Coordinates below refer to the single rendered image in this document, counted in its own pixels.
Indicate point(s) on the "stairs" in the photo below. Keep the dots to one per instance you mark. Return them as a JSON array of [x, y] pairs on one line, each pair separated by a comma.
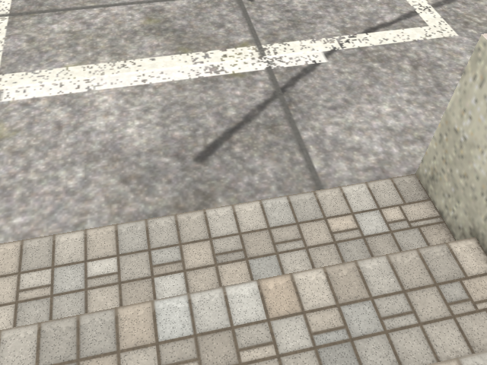
[[363, 274]]

